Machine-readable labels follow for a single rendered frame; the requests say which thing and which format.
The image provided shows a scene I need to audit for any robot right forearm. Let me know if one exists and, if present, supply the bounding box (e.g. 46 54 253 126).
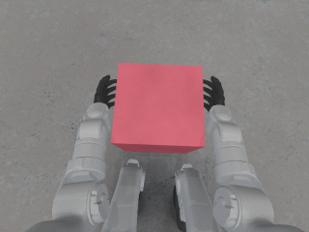
205 104 274 214

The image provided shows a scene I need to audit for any robot right thigh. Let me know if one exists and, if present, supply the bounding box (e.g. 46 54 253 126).
175 167 222 232

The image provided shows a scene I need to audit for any robot right upper arm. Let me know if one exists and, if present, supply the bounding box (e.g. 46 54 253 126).
212 184 305 232

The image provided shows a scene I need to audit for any right robot hand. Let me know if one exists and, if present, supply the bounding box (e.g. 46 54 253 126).
203 76 225 112

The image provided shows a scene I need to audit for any robot left forearm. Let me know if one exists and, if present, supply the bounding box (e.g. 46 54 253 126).
52 102 112 218

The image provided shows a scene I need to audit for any right robot foot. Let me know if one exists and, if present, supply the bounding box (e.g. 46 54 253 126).
173 185 186 232

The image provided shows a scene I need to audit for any carton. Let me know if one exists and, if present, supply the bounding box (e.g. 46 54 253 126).
111 63 206 154

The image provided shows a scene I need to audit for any robot left upper arm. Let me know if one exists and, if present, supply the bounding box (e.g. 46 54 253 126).
24 180 110 232

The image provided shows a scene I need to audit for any left robot hand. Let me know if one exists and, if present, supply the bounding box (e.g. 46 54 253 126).
94 75 117 109

